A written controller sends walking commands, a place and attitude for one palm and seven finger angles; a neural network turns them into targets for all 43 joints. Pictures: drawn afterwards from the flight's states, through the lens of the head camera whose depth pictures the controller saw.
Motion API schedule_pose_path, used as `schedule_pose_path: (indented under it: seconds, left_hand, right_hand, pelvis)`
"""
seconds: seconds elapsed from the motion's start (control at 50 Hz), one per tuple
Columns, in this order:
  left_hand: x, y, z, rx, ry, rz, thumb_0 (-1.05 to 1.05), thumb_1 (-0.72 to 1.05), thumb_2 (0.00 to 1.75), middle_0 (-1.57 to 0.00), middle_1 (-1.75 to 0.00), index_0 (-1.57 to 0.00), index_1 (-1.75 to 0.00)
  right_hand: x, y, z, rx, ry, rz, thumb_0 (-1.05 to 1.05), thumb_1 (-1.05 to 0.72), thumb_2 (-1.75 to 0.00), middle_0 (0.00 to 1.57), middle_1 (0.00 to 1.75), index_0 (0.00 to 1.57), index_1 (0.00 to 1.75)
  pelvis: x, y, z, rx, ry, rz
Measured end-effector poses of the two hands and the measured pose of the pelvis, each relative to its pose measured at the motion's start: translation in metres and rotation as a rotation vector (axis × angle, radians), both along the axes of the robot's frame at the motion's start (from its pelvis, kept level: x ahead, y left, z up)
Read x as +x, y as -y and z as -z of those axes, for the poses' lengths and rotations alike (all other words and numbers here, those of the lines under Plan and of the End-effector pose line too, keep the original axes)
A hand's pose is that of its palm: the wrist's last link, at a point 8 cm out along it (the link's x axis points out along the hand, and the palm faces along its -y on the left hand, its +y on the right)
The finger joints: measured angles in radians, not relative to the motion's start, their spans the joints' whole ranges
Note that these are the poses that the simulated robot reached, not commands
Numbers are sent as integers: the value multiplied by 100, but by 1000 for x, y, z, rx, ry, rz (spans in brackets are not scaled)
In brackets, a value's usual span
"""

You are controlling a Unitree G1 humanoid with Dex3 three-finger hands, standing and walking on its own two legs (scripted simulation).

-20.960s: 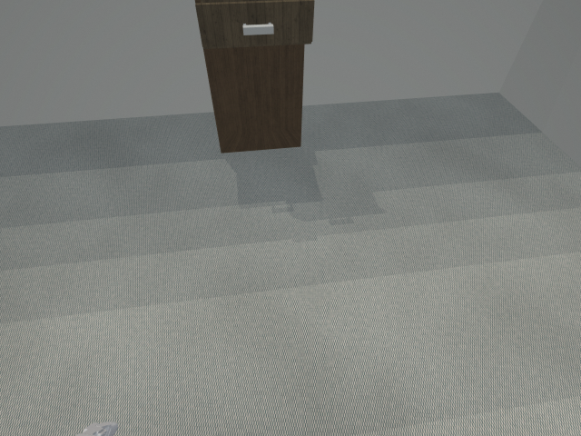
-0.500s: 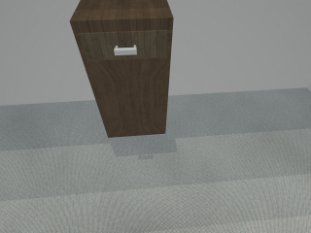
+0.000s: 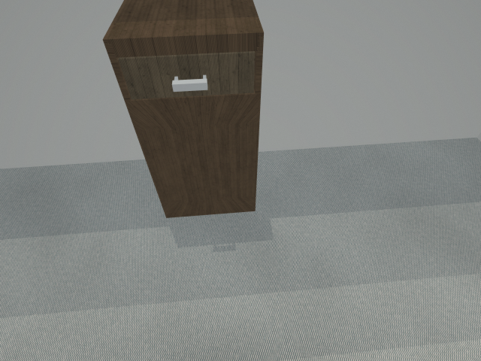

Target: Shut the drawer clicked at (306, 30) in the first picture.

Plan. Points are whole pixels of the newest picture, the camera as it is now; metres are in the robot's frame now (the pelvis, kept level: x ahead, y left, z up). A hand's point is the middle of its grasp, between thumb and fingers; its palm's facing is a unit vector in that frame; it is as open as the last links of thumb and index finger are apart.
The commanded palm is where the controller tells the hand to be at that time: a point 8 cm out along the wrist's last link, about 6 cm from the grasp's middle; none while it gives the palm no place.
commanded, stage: stand and wait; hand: left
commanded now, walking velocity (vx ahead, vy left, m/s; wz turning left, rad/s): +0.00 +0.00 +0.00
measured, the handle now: (190, 81) +0.89 +0.21 +0.00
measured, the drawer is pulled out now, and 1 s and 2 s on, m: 0.00 0.00 0.00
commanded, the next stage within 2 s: none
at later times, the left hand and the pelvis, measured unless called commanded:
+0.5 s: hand out of the picture +0.08 +0.23 -0.16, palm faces -0.01 -0.95 -0.32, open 7.4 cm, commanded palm none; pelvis +0.01 -0.01 +0.00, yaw +0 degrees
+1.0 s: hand out of the picture +0.09 +0.23 -0.16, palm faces -0.02 -0.95 -0.32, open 7.4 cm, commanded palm none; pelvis +0.02 -0.01 +0.00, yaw -1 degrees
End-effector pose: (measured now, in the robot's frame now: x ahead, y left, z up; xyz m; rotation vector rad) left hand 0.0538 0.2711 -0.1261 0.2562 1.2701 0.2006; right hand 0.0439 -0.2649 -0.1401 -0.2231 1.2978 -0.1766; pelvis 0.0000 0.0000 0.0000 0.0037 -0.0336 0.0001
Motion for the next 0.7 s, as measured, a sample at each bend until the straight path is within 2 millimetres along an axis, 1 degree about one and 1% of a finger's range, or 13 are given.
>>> schedule_pose_path:
  seconds: [0.1, 0.22, 0.48, 0.7]
  left_hand:
    - [13, 0, -4, 8, 26, 13, 1, 91, 90, -20, -30, -20, -29]
    - [21, -1, -6, 18, 32, 22, 1, 91, 90, -20, -30, -20, -29]
    - [21, -1, -6, 27, 7, 22, 1, 91, 90, -20, -30, -20, -29]
    - [23, 0, -4, 21, 6, 24, 1, 91, 90, -21, -30, -20, -29]
  right_hand:
    - [11, 7, -2, -8, 22, -6, 0, -91, -90, 20, 30, 20, 30]
    - [15, 13, -4, -15, 22, -9, 0, -91, -90, 20, 30, 20, 30]
    - [9, 23, -4, -28, -11, 3, 0, -91, -90, 20, 30, 20, 30]
    - [10, 22, -6, -31, -11, 8, 0, -91, -90, 20, 30, 20, 30]
  pelvis:
    - [3, 3, -1, 0, -1, 2]
    - [6, 5, -1, 1, -4, 4]
    - [12, 9, -1, 0, -5, 8]
    - [14, 9, -2, -1, -4, 11]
